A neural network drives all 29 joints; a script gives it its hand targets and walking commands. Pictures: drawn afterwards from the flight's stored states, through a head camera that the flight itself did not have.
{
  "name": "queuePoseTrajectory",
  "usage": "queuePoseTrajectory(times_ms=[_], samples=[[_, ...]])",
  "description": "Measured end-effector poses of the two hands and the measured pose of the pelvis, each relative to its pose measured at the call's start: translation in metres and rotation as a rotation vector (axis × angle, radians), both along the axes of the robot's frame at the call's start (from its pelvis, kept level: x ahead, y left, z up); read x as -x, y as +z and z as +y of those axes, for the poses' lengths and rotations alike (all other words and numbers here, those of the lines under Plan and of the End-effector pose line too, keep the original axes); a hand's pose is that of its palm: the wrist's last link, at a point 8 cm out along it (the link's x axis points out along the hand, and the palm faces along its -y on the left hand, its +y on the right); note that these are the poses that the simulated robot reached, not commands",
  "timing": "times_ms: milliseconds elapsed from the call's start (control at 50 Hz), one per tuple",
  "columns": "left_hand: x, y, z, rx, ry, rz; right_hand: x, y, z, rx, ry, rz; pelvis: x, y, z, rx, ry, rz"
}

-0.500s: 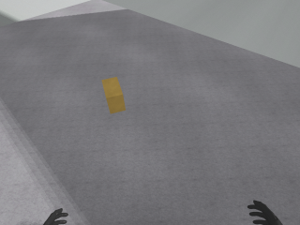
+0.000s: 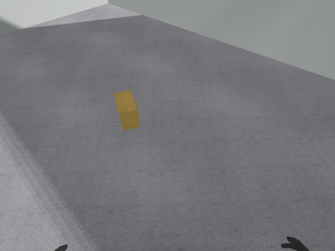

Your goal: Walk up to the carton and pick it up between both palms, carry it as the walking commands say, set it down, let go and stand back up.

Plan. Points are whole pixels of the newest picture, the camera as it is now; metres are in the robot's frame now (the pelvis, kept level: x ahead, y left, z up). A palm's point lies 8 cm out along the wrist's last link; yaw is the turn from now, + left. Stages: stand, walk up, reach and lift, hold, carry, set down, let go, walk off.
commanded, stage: stand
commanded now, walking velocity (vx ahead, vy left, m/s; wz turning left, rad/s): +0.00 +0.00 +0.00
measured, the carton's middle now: (127, 109) +1.34 +0.35 -0.68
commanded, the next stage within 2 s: walk up in 0.78 s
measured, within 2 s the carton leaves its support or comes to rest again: neither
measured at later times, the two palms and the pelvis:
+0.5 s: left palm out of the picture +0.10 +0.31 -0.10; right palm out of the picture +0.10 -0.31 -0.10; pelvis +0.00 +0.00 +0.00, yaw +0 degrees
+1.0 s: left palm out of the picture +0.11 +0.32 -0.10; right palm out of the picture +0.11 -0.31 -0.10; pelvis +0.01 +0.00 +0.00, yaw +2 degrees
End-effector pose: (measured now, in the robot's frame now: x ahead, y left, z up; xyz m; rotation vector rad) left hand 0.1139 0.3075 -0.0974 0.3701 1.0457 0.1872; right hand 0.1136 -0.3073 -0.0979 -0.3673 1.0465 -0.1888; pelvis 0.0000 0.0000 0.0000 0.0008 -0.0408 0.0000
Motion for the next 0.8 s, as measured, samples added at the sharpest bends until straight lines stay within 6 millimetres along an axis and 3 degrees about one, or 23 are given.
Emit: queuePoseTrajectory(times_ms=[300,800], samples=[[0.01,-0.002,0.003,-0.005,0.02,0.044,0.012,-0.002,-0.003,0.004,-0.022,0.046,0.0,0.003,0.0,0.0,0.0,0.0],[0.007,-0.001,0.005,-0.009,0.032,0.059,0.007,-0.001,-0.005,0.009,-0.03,0.061,-0.006,0.004,0.0,0.001,0.003,0.004]])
